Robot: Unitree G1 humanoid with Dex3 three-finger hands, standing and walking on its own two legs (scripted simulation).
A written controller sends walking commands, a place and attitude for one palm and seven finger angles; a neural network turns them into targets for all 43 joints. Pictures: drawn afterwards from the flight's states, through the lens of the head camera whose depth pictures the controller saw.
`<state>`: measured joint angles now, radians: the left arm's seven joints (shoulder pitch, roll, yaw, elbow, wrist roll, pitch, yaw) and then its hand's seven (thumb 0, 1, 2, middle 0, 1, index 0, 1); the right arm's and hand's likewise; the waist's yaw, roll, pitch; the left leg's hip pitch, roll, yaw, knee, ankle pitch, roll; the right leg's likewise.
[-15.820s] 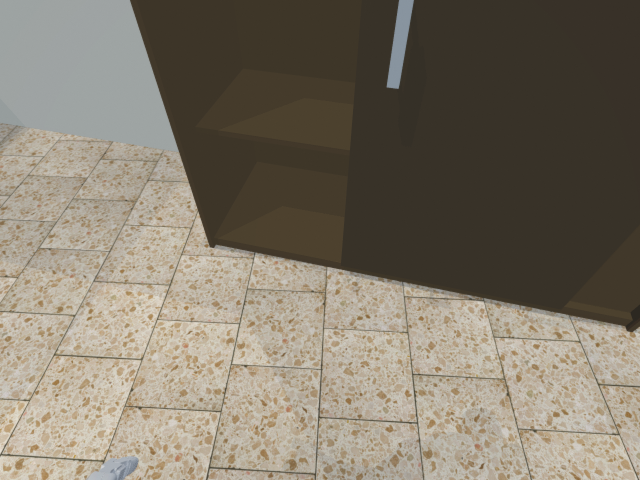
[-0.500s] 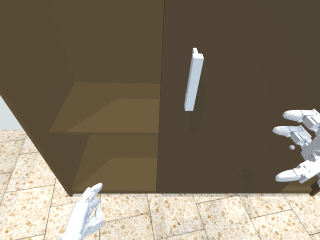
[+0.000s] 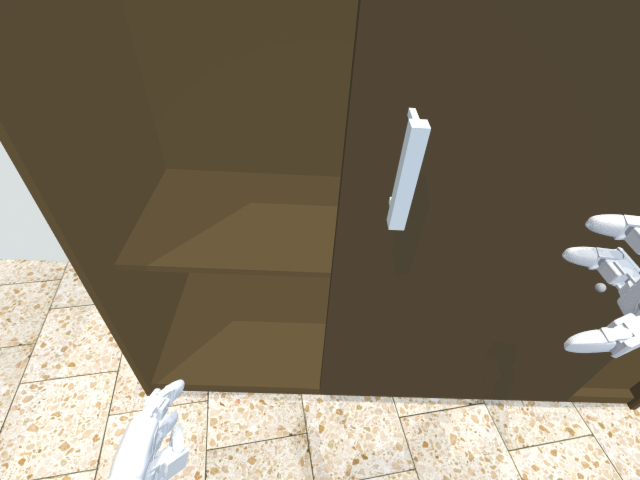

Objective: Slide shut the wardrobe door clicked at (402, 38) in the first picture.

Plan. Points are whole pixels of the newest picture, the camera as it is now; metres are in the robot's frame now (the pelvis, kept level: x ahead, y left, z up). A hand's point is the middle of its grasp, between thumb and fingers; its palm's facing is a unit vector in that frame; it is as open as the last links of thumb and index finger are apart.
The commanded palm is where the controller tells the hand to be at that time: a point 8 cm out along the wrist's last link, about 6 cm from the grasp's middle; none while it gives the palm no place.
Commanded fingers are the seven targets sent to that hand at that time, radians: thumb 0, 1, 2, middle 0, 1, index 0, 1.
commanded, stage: raise the hand with hooked fingers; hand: right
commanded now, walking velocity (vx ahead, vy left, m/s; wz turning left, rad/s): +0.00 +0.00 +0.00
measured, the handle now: (403, 171) +0.54 -0.13 +0.14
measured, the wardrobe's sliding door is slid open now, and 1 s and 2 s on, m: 0.54 0.54 0.53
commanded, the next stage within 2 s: move the hooked fingers beside the handle in 0.06 s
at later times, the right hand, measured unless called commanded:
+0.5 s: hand (555, 270) +0.30 -0.26 +0.17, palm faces +0.07 +1.00 -0.05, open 13.9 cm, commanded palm +0.28 -0.30 +0.16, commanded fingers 0.00 0.50 -0.30 0.30 1.20 0.30 1.20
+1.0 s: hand (509, 234) +0.38 -0.24 +0.15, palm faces +0.04 +1.00 -0.02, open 13.9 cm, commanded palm +0.36 -0.28 +0.16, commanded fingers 0.00 0.50 -0.30 0.30 1.20 0.30 1.20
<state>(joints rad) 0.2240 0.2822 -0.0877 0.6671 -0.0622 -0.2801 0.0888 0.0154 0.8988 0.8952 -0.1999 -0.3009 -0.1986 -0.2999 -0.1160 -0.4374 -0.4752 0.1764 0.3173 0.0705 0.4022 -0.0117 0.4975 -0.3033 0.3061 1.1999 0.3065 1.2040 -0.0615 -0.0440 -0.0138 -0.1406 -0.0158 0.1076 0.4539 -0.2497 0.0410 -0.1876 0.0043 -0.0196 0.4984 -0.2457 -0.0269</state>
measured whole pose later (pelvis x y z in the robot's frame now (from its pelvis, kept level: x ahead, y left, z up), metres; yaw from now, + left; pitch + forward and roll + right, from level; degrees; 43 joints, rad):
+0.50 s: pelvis +0.00 +0.01 +0.00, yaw +0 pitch -2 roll +0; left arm 0.21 0.30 -0.08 0.68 -0.07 -0.29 0.11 0.02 0.90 0.90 -0.20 -0.30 -0.20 -0.30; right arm -0.24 -0.44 -0.43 0.34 0.30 0.04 0.43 -0.01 0.50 -0.30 0.30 1.20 0.30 1.20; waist -0.05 -0.06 -0.01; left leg -0.19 -0.03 0.11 0.49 -0.26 0.06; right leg -0.23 -0.01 -0.01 0.52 -0.25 -0.01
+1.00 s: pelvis +0.00 -0.01 +0.00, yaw +1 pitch +0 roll +0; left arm 0.25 0.28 -0.08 0.69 -0.07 -0.25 0.10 0.01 0.90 0.89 -0.20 -0.30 -0.20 -0.30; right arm -0.45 -0.41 -0.35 0.54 0.23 0.04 0.31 -0.01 0.50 -0.30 0.30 1.20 0.31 1.20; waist 0.00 -0.04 -0.02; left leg -0.24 0.00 0.08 0.49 -0.26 0.03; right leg -0.27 0.01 -0.04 0.51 -0.25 -0.04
